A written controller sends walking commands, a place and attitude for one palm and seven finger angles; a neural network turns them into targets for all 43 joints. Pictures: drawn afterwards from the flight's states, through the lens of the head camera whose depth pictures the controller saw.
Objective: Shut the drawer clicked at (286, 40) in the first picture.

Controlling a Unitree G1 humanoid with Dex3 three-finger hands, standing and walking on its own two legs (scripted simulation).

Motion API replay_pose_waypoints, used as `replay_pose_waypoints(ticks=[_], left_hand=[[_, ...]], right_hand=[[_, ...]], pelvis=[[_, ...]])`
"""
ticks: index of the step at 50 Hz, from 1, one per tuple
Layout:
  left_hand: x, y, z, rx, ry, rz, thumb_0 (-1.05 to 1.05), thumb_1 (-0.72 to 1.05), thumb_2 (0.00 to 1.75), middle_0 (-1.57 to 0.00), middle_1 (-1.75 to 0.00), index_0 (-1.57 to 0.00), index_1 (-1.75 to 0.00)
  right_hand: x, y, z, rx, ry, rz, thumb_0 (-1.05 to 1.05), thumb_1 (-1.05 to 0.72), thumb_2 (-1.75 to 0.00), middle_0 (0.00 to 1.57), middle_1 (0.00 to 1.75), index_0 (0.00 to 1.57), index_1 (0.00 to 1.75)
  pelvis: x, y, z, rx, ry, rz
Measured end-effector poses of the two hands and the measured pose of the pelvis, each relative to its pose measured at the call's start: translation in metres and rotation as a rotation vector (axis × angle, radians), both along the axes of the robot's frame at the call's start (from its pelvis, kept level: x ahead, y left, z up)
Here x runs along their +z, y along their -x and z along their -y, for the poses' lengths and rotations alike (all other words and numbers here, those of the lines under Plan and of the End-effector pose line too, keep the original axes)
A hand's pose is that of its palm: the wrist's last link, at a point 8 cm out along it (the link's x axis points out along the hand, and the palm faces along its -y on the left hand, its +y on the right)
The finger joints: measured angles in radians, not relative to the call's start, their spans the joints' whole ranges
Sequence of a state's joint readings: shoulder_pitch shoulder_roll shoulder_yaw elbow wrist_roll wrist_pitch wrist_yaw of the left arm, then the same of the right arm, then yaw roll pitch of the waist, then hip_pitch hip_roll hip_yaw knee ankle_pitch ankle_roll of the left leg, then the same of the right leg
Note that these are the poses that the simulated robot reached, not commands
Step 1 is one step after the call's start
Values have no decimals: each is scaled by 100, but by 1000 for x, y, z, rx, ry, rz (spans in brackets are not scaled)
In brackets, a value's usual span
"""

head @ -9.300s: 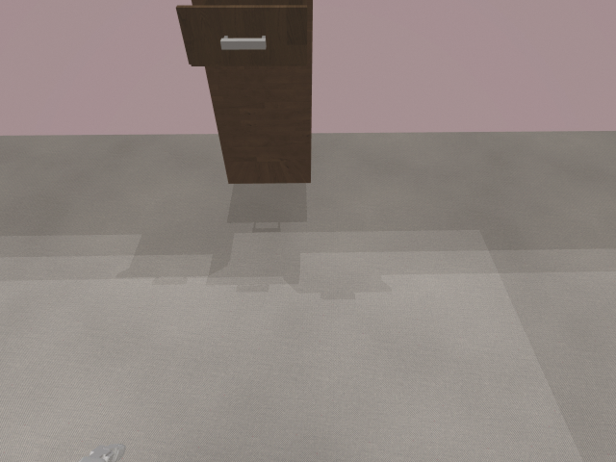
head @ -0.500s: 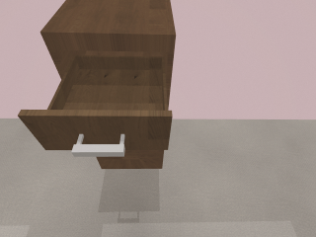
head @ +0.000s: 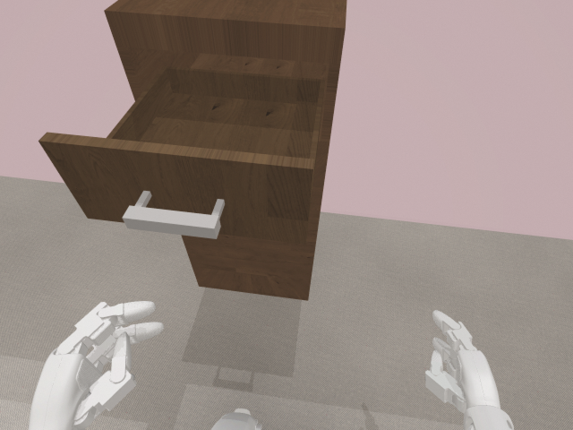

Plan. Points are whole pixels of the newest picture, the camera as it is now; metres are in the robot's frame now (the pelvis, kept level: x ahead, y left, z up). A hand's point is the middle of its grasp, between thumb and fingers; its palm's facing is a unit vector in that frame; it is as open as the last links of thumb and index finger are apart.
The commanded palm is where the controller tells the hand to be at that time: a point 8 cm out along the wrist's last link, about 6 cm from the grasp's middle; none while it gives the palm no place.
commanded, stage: raise the hand and make a fist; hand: left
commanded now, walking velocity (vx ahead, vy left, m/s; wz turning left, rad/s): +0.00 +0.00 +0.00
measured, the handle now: (177, 211) +0.38 +0.20 +0.11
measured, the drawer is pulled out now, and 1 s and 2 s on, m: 0.28 0.28 0.28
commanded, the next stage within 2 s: bring the fist close to the handle in 1.34 s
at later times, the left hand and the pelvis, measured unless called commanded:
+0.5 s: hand (132, 339) +0.19 +0.18 +0.13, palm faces -0.03 -1.00 -0.04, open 3.2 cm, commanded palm +0.15 +0.23 +0.15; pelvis +0.03 +0.03 +0.03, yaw -2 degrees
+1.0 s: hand (115, 309) +0.18 +0.17 +0.20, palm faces -0.04 -1.00 -0.08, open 3.2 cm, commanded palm +0.14 +0.22 +0.21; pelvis +0.02 +0.04 +0.04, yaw -1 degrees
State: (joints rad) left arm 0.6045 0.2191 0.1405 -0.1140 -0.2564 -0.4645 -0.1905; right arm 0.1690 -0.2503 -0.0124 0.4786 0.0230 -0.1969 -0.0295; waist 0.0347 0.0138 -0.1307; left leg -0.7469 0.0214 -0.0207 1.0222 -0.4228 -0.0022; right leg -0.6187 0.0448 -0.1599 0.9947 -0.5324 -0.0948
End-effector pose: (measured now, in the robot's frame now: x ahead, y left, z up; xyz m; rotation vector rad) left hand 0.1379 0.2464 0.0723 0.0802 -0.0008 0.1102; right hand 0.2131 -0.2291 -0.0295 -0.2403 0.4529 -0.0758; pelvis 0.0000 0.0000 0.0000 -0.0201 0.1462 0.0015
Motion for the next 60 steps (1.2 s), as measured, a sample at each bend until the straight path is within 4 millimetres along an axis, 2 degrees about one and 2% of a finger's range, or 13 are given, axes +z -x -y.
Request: replay_pose_waypoints(ticks=[3,6,9,12,16,20,24,33,38,42,46,51,60], left_hand=[[13,-16,8,-83,-5,44,2,90,90,-65,-79,-64,-79],[17,-36,19,-167,9,-6,1,90,90,-71,-85,-70,-85],[20,-49,20,-177,24,-72,1,90,90,-77,-92,-77,-92],[29,-51,14,-139,24,-90,1,90,90,-83,-98,-82,-98],[42,-44,5,-106,12,-65,1,90,90,-91,-107,-90,-107],[49,-34,3,-113,24,-48,1,90,90,-99,-116,-98,-116],[56,-29,9,-133,42,-25,1,90,90,-107,-124,-106,-124],[85,-31,15,-146,28,60,1,90,90,-125,-144,-125,-144],[101,-29,15,-148,25,72,1,90,90,-133,-153,-133,-153],[112,-26,17,-158,18,77,1,90,90,-137,-157,-136,-157],[122,-25,19,-162,7,90,1,90,90,-139,-159,-138,-159],[132,-28,21,-163,-3,99,1,90,90,-140,-160,-139,-160],[125,-29,20,-138,-11,40,1,90,90,-140,-160,-140,-160]], right_hand=[[-16,7,-8,17,-34,-56,1,-91,-90,20,30,20,30],[-28,22,-11,-11,-73,-119,1,-91,-90,21,30,20,30],[-32,37,-10,-69,-103,-172,1,-91,-90,21,30,21,30],[-30,50,-4,-123,-108,-200,1,-91,-90,21,30,21,30],[-23,56,6,-158,-80,-203,1,-91,-90,21,30,20,30],[-12,50,11,-156,-40,-166,1,-91,-90,21,30,20,30],[1,34,3,-128,-22,-94,1,-91,-90,20,30,20,30],[24,-2,-47,-20,-89,36,1,-91,-90,20,30,20,30],[30,-7,-71,36,-131,54,1,-91,-90,21,30,20,30],[30,-4,-80,62,-143,48,1,-91,-90,21,30,20,30],[29,3,-78,64,-142,32,1,-90,-90,21,30,21,30],[26,13,-67,39,-132,10,1,-90,-90,21,30,21,30],[26,24,-36,-24,-106,3,1,-91,-90,21,30,20,30]], pelvis=[[1,0,2,8,5,0],[8,-4,3,1,-4,2],[16,-12,2,-16,-20,7],[23,-19,-1,-33,-29,15],[28,-25,-7,-42,-29,22],[30,-27,-15,-37,-21,26],[31,-26,-25,-30,-12,35],[33,-24,-39,-25,-3,72],[36,-23,-43,-23,0,99],[38,-22,-44,-21,1,118],[41,-19,-44,-19,0,134],[43,-18,-41,-22,-4,146],[46,-19,-28,-27,-11,151]])
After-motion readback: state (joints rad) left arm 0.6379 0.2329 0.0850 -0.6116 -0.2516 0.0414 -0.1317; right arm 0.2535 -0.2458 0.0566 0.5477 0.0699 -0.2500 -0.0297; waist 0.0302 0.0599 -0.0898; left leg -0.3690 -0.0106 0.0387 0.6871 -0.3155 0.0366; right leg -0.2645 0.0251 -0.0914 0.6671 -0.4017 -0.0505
